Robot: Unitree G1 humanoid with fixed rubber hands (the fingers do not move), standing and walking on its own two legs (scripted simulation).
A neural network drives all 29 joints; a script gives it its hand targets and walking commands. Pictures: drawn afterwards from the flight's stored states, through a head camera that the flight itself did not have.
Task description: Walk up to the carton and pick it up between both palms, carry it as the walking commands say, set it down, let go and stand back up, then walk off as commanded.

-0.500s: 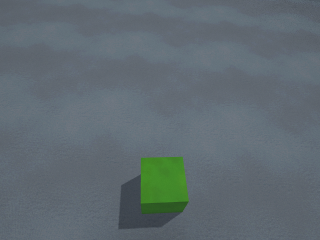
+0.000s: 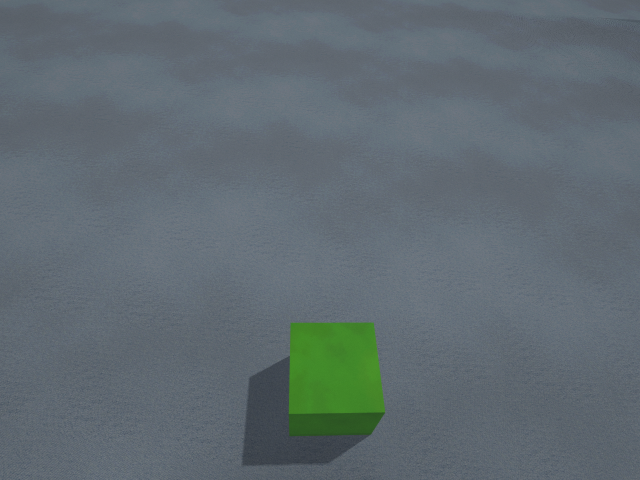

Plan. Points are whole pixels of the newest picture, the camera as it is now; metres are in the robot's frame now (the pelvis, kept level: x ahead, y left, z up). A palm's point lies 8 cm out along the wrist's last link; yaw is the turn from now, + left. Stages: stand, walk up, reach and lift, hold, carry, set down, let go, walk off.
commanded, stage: walk up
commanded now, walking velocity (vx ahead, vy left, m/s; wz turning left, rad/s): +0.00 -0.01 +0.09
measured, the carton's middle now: (331, 379) +0.47 -0.07 -0.65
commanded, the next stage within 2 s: stand in 1.60 s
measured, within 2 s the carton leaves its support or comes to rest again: neither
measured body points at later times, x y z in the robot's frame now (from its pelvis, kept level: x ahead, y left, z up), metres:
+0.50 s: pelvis +0.00 +0.01 +0.00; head +0.02 +0.03 +0.45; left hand +0.05 +0.25 -0.16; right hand +0.06 -0.23 -0.13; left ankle -0.01 +0.11 -0.74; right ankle +0.00 -0.12 -0.74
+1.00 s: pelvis -0.03 -0.01 +0.00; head -0.02 -0.02 +0.45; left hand +0.01 +0.24 -0.14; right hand +0.05 -0.26 -0.14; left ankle -0.04 +0.12 -0.73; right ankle +0.00 -0.12 -0.74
